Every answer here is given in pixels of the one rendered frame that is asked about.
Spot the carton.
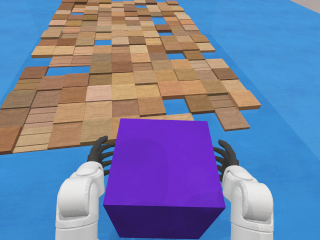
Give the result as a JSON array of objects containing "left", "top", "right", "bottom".
[{"left": 103, "top": 118, "right": 226, "bottom": 240}]

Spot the right robot forearm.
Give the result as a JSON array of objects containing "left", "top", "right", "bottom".
[{"left": 222, "top": 165, "right": 274, "bottom": 240}]

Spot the right robot hand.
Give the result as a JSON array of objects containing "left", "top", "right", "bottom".
[{"left": 213, "top": 139, "right": 239, "bottom": 182}]

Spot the left robot hand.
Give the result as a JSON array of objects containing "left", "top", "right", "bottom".
[{"left": 87, "top": 135, "right": 116, "bottom": 176}]

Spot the left robot forearm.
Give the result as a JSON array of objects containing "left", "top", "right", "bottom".
[{"left": 55, "top": 161, "right": 105, "bottom": 240}]

